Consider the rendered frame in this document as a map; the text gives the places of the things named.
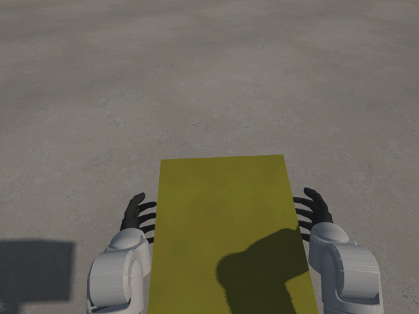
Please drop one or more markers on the right robot forearm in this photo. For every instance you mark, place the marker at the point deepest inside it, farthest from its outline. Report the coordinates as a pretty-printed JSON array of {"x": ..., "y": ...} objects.
[{"x": 350, "y": 277}]

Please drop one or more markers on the right robot hand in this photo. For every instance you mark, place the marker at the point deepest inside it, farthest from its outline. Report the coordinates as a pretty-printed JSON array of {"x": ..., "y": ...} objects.
[{"x": 318, "y": 206}]

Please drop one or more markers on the carton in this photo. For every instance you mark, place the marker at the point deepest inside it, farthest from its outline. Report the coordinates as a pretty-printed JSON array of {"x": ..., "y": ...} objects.
[{"x": 227, "y": 239}]

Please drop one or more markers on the left robot forearm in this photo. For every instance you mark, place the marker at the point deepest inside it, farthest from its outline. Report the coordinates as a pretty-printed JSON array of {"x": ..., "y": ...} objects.
[{"x": 115, "y": 279}]

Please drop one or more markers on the left robot hand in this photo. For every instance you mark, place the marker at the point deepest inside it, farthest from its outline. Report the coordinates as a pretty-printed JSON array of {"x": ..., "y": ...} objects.
[{"x": 131, "y": 219}]

